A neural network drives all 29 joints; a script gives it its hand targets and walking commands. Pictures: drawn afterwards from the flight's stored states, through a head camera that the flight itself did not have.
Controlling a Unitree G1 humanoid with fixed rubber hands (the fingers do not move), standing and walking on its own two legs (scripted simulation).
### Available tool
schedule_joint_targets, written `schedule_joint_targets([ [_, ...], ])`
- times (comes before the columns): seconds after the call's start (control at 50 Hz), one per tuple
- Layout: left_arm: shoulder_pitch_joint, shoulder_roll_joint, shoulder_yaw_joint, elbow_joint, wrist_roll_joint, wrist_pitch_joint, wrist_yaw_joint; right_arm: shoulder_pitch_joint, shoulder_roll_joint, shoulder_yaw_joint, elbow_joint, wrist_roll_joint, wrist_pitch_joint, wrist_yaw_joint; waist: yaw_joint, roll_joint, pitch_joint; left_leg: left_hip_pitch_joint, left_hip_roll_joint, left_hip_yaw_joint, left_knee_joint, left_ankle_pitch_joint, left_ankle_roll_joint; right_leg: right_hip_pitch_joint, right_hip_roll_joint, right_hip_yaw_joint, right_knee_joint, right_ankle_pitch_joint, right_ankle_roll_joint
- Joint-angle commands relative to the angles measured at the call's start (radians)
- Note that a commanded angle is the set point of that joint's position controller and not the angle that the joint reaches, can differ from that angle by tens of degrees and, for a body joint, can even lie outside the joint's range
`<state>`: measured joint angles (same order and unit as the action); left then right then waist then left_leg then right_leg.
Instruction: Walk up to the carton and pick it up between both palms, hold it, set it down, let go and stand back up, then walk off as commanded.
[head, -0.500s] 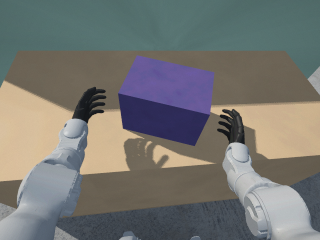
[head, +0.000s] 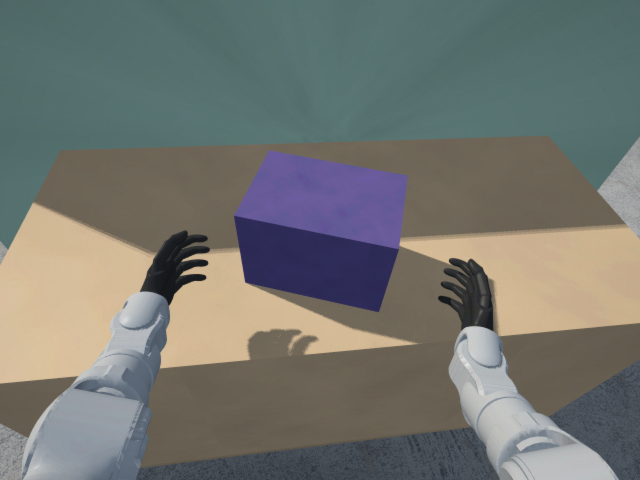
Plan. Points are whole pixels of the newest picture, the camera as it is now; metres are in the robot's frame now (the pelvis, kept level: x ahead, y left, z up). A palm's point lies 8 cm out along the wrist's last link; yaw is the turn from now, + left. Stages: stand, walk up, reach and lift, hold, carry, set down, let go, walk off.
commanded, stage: set down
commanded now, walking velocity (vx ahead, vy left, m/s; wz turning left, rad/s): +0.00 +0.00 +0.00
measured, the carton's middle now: (323, 230) +0.55 -0.01 -0.04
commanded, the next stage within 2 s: none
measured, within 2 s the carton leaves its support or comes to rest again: neither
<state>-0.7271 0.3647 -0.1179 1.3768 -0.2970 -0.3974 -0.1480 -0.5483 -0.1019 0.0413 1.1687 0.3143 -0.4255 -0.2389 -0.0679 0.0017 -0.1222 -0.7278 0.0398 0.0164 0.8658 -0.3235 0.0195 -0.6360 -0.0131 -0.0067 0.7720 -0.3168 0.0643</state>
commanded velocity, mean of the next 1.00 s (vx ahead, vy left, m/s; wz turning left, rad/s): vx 0.00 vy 0.00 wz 0.00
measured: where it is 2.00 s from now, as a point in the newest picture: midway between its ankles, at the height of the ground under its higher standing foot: outside the picture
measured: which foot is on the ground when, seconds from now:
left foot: down 0.00-1.00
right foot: down 0.00-1.00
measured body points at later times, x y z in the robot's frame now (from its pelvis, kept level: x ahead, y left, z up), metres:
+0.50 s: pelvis +0.02 +0.00 +0.02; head +0.03 +0.03 +0.47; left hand +0.34 +0.26 +0.02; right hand +0.29 -0.20 +0.03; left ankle +0.06 +0.09 -0.70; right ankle +0.04 -0.16 -0.70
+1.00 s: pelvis +0.03 -0.01 +0.03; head +0.03 +0.01 +0.48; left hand +0.27 +0.25 +0.01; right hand +0.23 -0.21 +0.03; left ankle +0.06 +0.09 -0.70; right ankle +0.04 -0.16 -0.70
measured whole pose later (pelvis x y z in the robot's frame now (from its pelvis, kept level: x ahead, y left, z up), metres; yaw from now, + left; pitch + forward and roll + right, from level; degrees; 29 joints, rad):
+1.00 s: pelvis +0.03 -0.01 +0.03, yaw +1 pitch -5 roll -2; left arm 0.08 0.40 0.04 0.61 -0.26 -0.29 -0.24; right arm 0.24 -0.06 0.11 0.40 0.25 -0.45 -0.26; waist -0.02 -0.01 0.07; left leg -0.24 0.04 0.02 0.62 -0.29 0.02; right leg -0.16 -0.01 -0.01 0.52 -0.29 0.04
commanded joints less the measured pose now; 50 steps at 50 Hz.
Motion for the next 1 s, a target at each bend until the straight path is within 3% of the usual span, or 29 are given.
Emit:
schedule_joint_targets([
  [0.0, -0.009, 0.210, 0.128, -0.330, 0.017, -0.006, -0.025, 0.077, 0.041, 0.117, -0.297, 0.017, -0.051, -0.025, 0.091, 0.036, -0.320, 0.416, -0.044, -0.050, -0.182, 0.161, -0.026, 0.171, 0.024, -0.009, -0.203, 0.099, -0.067],
  [0.04, -0.309, 0.238, 0.081, -0.261, -0.040, -0.024, -0.025, -0.217, -0.038, 0.040, -0.224, -0.030, -0.026, -0.012, 0.027, 0.052, -0.308, 0.287, -0.040, -0.063, -0.163, 0.053, -0.033, 0.075, 0.034, -0.020, -0.174, -0.024, -0.079],
  [0.08, 0.057, 0.230, 0.153, -0.430, 0.024, -0.004, -0.026, 0.160, 0.028, 0.107, -0.332, 0.003, -0.051, -0.020, 0.078, 0.054, -0.288, 0.472, -0.023, -0.054, -0.209, 0.141, -0.036, 0.173, 0.029, -0.008, -0.222, 0.086, -0.063],
  [0.1, 0.273, 0.219, 0.199, -0.481, 0.062, 0.003, -0.045, 0.346, 0.070, 0.173, -0.406, 0.029, -0.088, -0.031, 0.129, 0.019, -0.326, 0.569, -0.037, -0.039, -0.188, 0.351, -0.036, 0.274, 0.042, 0.000, -0.235, 0.286, -0.058],
  [0.14, 0.189, 0.202, 0.224, -0.496, 0.085, 0.021, -0.058, 0.252, 0.017, 0.141, -0.346, 0.005, -0.112, -0.033, 0.125, 0.068, -0.313, 0.603, -0.039, -0.048, -0.158, 0.456, -0.065, 0.211, 0.051, -0.001, -0.252, 0.310, -0.069],
  [0.16, 0.196, 0.187, 0.245, -0.453, 0.122, 0.040, -0.069, 0.282, 0.039, 0.157, -0.311, 0.019, -0.108, -0.029, 0.138, 0.088, -0.259, 0.621, -0.036, -0.061, -0.178, 0.423, -0.069, 0.204, 0.041, 0.010, -0.280, 0.282, -0.070],
  [0.18, 0.219, 0.194, 0.246, -0.477, 0.101, 0.062, -0.084, 0.280, 0.052, 0.132, -0.397, -0.010, -0.106, -0.047, 0.125, 0.044, -0.205, 0.604, -0.041, -0.038, -0.195, 0.352, -0.054, 0.214, 0.035, 0.015, -0.309, 0.232, -0.067],
  [0.2, 0.246, 0.204, 0.254, -0.520, 0.107, 0.071, -0.086, 0.302, 0.051, 0.132, -0.462, 0.000, -0.118, -0.051, 0.156, 0.066, -0.156, 0.596, -0.046, -0.047, -0.213, 0.326, -0.049, 0.236, 0.031, 0.020, -0.314, 0.223, -0.072],
  [0.22, 0.106, 0.215, 0.207, -0.549, 0.084, 0.056, -0.076, 0.156, 0.028, 0.068, -0.475, -0.027, -0.114, -0.051, 0.124, 0.102, -0.140, 0.516, -0.043, -0.026, -0.213, 0.227, -0.051, 0.202, 0.034, 0.011, -0.292, 0.124, -0.086],
  [0.24, 0.421, 0.206, 0.249, -0.623, 0.111, 0.064, -0.091, 0.488, 0.098, 0.135, -0.501, -0.015, -0.143, -0.056, 0.168, 0.047, -0.049, 0.620, -0.042, -0.032, -0.241, 0.291, -0.050, 0.303, 0.032, 0.019, -0.313, 0.247, -0.074],
  [0.26, 0.165, 0.216, 0.190, -0.570, 0.060, 0.053, -0.077, 0.215, 0.028, 0.070, -0.533, -0.043, -0.117, -0.044, 0.118, 0.038, -0.052, 0.519, -0.043, -0.026, -0.242, 0.177, -0.038, 0.214, 0.044, 0.002, -0.297, 0.098, -0.087],
  [0.28, 0.419, 0.220, 0.236, -0.700, 0.086, 0.046, -0.081, 0.493, 0.086, 0.109, -0.580, -0.017, -0.148, -0.053, 0.150, 0.046, -0.076, 0.635, -0.035, -0.030, -0.267, 0.268, -0.050, 0.326, 0.039, 0.003, -0.314, 0.216, -0.081],
  [0.3, 0.089, 0.243, 0.158, -0.622, 0.013, 0.036, -0.065, 0.145, 0.011, 0.028, -0.583, -0.060, -0.101, -0.038, 0.080, 0.064, -0.125, 0.520, -0.028, -0.038, -0.259, 0.138, -0.042, 0.205, 0.042, -0.004, -0.290, 0.056, -0.090],
  [0.32, 0.292, 0.251, 0.207, -0.657, 0.027, 0.032, -0.073, 0.358, 0.062, 0.071, -0.606, -0.055, -0.116, -0.037, 0.119, 0.028, -0.056, 0.557, -0.034, -0.035, -0.272, 0.150, -0.038, 0.287, 0.044, 0.009, -0.296, 0.103, -0.089],
  [0.34, 0.269, 0.234, 0.179, -0.651, 0.010, 0.030, -0.062, 0.316, 0.056, 0.086, -0.610, -0.054, -0.091, -0.027, 0.124, 0.049, -0.010, 0.522, -0.029, -0.026, -0.307, 0.074, -0.032, 0.280, 0.032, 0.010, -0.307, 0.021, -0.093],
  [0.38, 0.299, 0.276, 0.171, -0.744, -0.018, 0.022, -0.048, 0.387, 0.040, 0.042, -0.639, -0.050, -0.077, -0.026, 0.113, 0.072, -0.044, 0.560, -0.016, -0.038, -0.342, 0.027, -0.032, 0.315, 0.044, 0.005, -0.306, 0.028, -0.095],
  [0.52, 0.384, 0.239, 0.108, -0.698, -0.001, 0.050, -0.042, 0.455, 0.035, 0.003, -0.591, -0.084, -0.012, -0.020, 0.087, 0.112, 0.029, 0.605, 0.017, -0.075, -0.423, -0.050, -0.038, 0.348, 0.050, -0.005, -0.332, 0.030, -0.090],
  [0.54, 0.576, 0.228, 0.165, -0.738, 0.022, 0.066, -0.058, 0.641, 0.061, 0.054, -0.649, -0.064, -0.042, -0.026, 0.130, 0.058, 0.033, 0.685, -0.002, -0.054, -0.394, 0.120, -0.040, 0.393, 0.054, -0.004, -0.357, 0.131, -0.088],
  [0.6, 0.408, 0.223, 0.131, -0.681, 0.010, 0.086, -0.064, 0.441, 0.039, 0.014, -0.623, -0.089, -0.016, -0.022, 0.081, 0.109, 0.056, 0.628, -0.007, -0.048, -0.385, 0.085, -0.048, 0.331, 0.043, -0.003, -0.365, 0.040, -0.101],
  [0.62, 0.524, 0.240, 0.168, -0.762, 0.031, 0.106, -0.082, 0.601, 0.090, 0.050, -0.655, -0.097, -0.031, -0.043, 0.072, 0.081, 0.079, 0.689, -0.016, -0.033, -0.383, 0.196, -0.047, 0.391, 0.033, 0.002, -0.380, 0.129, -0.096],
  [0.64, 0.507, 0.247, 0.179, -0.738, 0.038, 0.106, -0.080, 0.576, 0.082, 0.066, -0.667, -0.091, -0.022, -0.042, 0.096, 0.082, 0.099, 0.664, -0.032, -0.006, -0.363, 0.225, -0.036, 0.392, 0.026, 0.009, -0.391, 0.123, -0.105],
  [0.66, 0.621, 0.241, 0.214, -0.845, 0.060, 0.108, -0.089, 0.707, 0.088, 0.078, -0.714, -0.081, -0.052, -0.045, 0.119, 0.054, 0.057, 0.749, -0.030, -0.019, -0.348, 0.316, -0.046, 0.421, 0.035, 0.008, -0.393, 0.189, -0.099],
  [0.68, 0.569, 0.270, 0.224, -0.854, 0.033, 0.103, -0.080, 0.644, 0.066, 0.045, -0.751, -0.089, -0.051, -0.041, 0.111, 0.051, 0.025, 0.743, -0.042, -0.004, -0.315, 0.407, -0.049, 0.385, 0.040, 0.009, -0.397, 0.224, -0.103],
  [0.72, 0.724, 0.227, 0.278, -0.901, 0.080, 0.092, -0.087, 0.761, 0.065, 0.104, -0.766, -0.077, -0.098, -0.037, 0.170, 0.067, -0.008, 0.805, -0.044, -0.013, -0.302, 0.567, -0.060, 0.421, 0.050, 0.003, -0.399, 0.324, -0.101],
  [0.76, 0.766, 0.240, 0.275, -0.918, 0.068, 0.094, -0.100, 0.809, 0.080, 0.126, -0.814, -0.074, -0.085, -0.042, 0.160, 0.053, 0.015, 0.832, -0.044, -0.010, -0.294, 0.558, -0.053, 0.398, 0.031, 0.020, -0.412, 0.347, -0.092],
  [0.78, 0.780, 0.222, 0.262, -0.887, 0.083, 0.108, -0.099, 0.796, 0.071, 0.148, -0.804, -0.067, -0.079, -0.024, 0.194, 0.088, 0.053, 0.792, -0.056, -0.019, -0.301, 0.524, -0.045, 0.375, 0.030, 0.026, -0.417, 0.307, -0.099],
  [0.84, 0.775, 0.242, 0.227, -0.875, 0.008, 0.080, -0.114, 0.786, 0.089, 0.119, -0.873, -0.092, -0.067, -0.031, 0.179, -0.013, 0.105, 0.732, -0.048, -0.005, -0.327, 0.410, -0.028, 0.374, 0.021, 0.031, -0.438, 0.188, -0.093],
  [0.88, 0.778, 0.242, 0.234, -1.007, 0.024, 0.071, -0.099, 0.828, 0.096, 0.100, -0.916, -0.105, -0.059, -0.031, 0.159, 0.062, 0.104, 0.739, -0.043, 0.002, -0.343, 0.389, -0.049, 0.396, 0.020, 0.022, -0.428, 0.192, -0.096],
  [0.98, 0.772, 0.226, 0.199, -1.061, -0.008, 0.070, -0.071, 0.793, 0.066, 0.041, -0.913, -0.140, -0.009, 0.001, 0.167, 0.084, 0.060, 0.702, -0.022, -0.012, -0.394, 0.265, -0.043, 0.400, 0.030, 0.024, -0.424, 0.093, -0.109],
])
